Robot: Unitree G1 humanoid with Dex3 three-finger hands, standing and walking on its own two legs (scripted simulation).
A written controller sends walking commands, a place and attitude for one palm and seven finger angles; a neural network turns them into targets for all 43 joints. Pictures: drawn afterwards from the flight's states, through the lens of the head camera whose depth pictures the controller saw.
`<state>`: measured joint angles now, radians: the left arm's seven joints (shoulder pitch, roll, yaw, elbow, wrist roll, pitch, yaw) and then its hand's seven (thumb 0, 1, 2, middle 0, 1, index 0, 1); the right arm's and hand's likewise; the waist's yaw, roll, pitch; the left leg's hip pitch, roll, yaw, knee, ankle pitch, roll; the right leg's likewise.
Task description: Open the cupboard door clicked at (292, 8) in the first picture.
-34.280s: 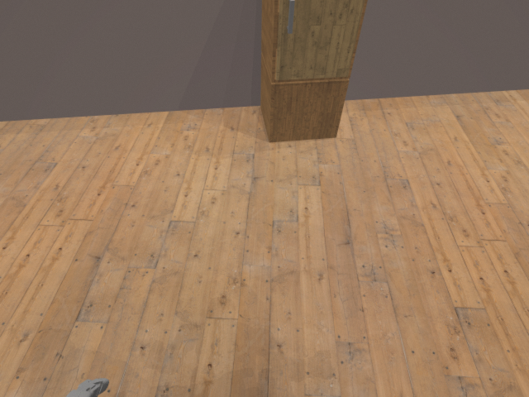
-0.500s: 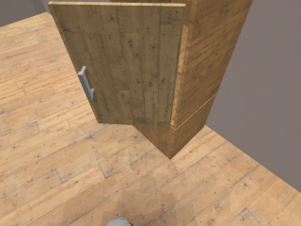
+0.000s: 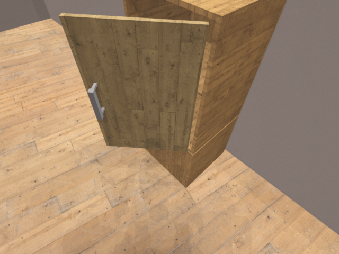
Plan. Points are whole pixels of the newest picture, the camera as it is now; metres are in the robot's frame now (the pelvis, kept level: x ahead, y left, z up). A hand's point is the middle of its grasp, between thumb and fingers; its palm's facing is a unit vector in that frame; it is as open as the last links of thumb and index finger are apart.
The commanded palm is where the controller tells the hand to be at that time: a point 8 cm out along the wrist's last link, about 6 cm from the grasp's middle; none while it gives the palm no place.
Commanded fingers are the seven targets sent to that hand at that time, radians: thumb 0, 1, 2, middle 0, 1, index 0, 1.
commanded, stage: look again from close up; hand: left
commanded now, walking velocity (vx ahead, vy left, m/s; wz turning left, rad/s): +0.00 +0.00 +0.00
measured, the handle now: (97, 101) +0.59 +0.30 -0.03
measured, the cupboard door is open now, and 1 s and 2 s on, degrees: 42 42 42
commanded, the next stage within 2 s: shuffle to correct the standing spot in 0.56 s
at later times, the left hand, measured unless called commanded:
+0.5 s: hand out of the picture +0.01 +0.21 -0.17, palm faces -0.01 -0.97 -0.24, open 7.4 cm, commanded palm none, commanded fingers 0.00 0.90 0.90 -0.20 -0.30 -0.20 -0.30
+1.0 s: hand out of the picture +0.01 +0.21 -0.19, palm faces +0.05 -0.98 -0.20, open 7.4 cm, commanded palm none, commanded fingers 0.00 0.90 0.90 -0.20 -0.30 -0.20 -0.30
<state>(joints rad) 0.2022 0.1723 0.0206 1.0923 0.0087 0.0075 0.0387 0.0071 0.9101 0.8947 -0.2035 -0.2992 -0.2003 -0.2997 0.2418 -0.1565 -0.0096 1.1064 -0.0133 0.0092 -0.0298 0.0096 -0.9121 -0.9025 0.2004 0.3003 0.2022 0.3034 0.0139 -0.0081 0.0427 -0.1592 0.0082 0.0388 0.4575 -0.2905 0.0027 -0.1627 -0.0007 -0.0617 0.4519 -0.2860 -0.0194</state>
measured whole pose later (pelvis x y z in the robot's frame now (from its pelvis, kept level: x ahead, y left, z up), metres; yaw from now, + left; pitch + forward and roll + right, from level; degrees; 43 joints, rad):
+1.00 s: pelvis +0.01 +0.02 -0.01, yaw -1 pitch +0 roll +1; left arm 0.29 0.18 0.03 1.06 0.03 0.01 0.03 0.01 0.90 0.89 -0.20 -0.30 -0.20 -0.30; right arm 0.29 -0.17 0.00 1.07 -0.02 -0.01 -0.01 0.01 -0.91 -0.90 0.20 0.30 0.20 0.30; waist 0.03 -0.04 0.03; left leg -0.18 -0.04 0.07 0.55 -0.37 0.05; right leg -0.21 -0.05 -0.03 0.59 -0.38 0.01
